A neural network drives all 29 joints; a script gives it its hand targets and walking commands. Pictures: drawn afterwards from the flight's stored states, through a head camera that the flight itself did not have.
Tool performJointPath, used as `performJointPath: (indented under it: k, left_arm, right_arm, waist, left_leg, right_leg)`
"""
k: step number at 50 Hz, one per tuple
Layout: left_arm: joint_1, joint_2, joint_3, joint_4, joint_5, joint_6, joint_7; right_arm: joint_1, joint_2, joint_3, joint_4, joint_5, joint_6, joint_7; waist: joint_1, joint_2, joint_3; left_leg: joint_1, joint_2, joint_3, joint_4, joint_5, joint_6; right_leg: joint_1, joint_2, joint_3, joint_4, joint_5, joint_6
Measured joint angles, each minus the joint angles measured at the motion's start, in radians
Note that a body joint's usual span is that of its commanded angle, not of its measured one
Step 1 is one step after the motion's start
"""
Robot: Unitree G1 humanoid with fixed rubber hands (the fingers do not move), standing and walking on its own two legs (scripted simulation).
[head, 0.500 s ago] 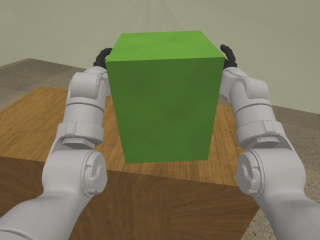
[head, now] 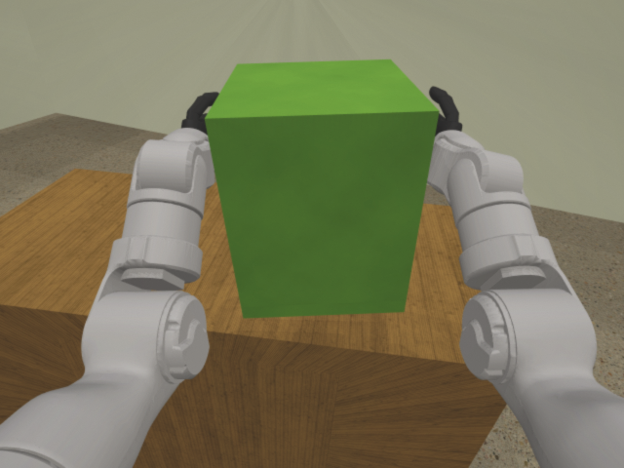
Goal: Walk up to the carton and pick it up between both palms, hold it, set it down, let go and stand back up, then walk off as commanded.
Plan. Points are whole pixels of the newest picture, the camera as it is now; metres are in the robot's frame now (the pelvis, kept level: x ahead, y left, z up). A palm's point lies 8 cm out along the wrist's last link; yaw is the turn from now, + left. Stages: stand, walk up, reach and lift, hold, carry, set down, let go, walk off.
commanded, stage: hold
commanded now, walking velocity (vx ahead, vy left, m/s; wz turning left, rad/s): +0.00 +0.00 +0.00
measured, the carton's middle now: (318, 185) +0.38 +0.01 +0.25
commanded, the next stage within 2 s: set down in 0.24 s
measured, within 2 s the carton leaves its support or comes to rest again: neither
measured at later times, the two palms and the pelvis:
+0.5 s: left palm (190, 124) +0.38 +0.17 +0.32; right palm (439, 123) +0.39 -0.13 +0.34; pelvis +0.00 +0.00 +0.00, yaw +0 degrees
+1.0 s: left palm (198, 173) +0.42 +0.18 +0.24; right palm (410, 174) +0.43 -0.12 +0.26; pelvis +0.02 +0.00 +0.00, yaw +2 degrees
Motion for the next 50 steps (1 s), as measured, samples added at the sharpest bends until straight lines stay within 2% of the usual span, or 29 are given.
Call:
performJointPath:
  k: [20, 24, 29, 32, 36, 39, 44, 50]
  left_arm:
    - [-0.014, 0.005, 0.002, -0.001, 0.000, -0.013, 0.000]
    - [-0.041, 0.006, 0.045, 0.001, 0.021, -0.070, -0.007]
    - [-0.068, 0.007, 0.148, 0.040, 0.113, -0.164, -0.077]
    - [-0.053, 0.013, 0.160, 0.041, 0.140, -0.201, -0.104]
    - [-0.010, 0.018, 0.145, 0.041, 0.142, -0.254, -0.119]
    - [0.042, 0.017, 0.095, 0.041, 0.139, -0.294, -0.113]
    - [0.110, 0.018, 0.006, 0.033, 0.086, -0.321, -0.065]
    - [0.128, 0.018, -0.018, 0.023, 0.055, -0.323, -0.045]
  right_arm:
    - [-0.017, -0.002, 0.000, 0.000, -0.018, -0.006, 0.007]
    - [-0.060, 0.002, 0.000, 0.032, -0.072, -0.067, 0.039]
    - [-0.109, 0.037, -0.025, 0.116, -0.187, -0.173, 0.071]
    - [-0.109, 0.061, -0.044, 0.145, -0.232, -0.227, 0.079]
    - [-0.095, 0.080, -0.052, 0.165, -0.258, -0.282, 0.081]
    - [-0.053, 0.088, -0.052, 0.165, -0.258, -0.326, 0.086]
    - [0.030, 0.097, -0.049, 0.148, -0.208, -0.386, 0.094]
    - [0.072, 0.101, -0.031, 0.110, -0.176, -0.393, 0.085]
  waist:
    - [-0.004, 0.000, 0.000]
    - [-0.004, 0.000, 0.000]
    - [-0.005, 0.000, 0.007]
    - [-0.011, 0.000, 0.045]
    - [-0.025, -0.001, 0.105]
    - [-0.034, -0.001, 0.120]
    - [-0.039, -0.001, 0.122]
    - [-0.039, -0.001, 0.121]
  left_leg:
    - [0.000, 0.000, 0.000, 0.000, -0.002, 0.000]
    - [0.000, 0.000, 0.000, 0.000, -0.005, 0.000]
    - [0.003, 0.001, -0.003, 0.000, -0.012, 0.000]
    - [0.021, 0.001, -0.009, 0.000, -0.015, 0.000]
    - [0.043, 0.000, -0.020, 0.000, -0.019, 0.000]
    - [0.046, 0.000, -0.027, 0.000, -0.022, -0.001]
    - [0.050, 0.000, -0.028, 0.000, -0.029, -0.002]
    - [0.059, -0.001, -0.028, 0.000, -0.028, -0.001]
  right_leg:
    - [0.000, 0.000, 0.000, 0.000, -0.001, 0.000]
    - [0.000, 0.001, 0.000, 0.000, -0.005, 0.000]
    - [0.004, 0.001, -0.002, 0.000, -0.012, 0.000]
    - [0.028, 0.001, -0.008, -0.007, -0.015, 0.000]
    - [0.061, 0.001, -0.019, -0.022, -0.015, 0.000]
    - [0.071, 0.001, -0.025, -0.033, -0.015, 0.000]
    - [0.078, 0.001, -0.026, -0.038, -0.017, 0.000]
    - [0.087, 0.000, -0.026, -0.038, -0.017, 0.000]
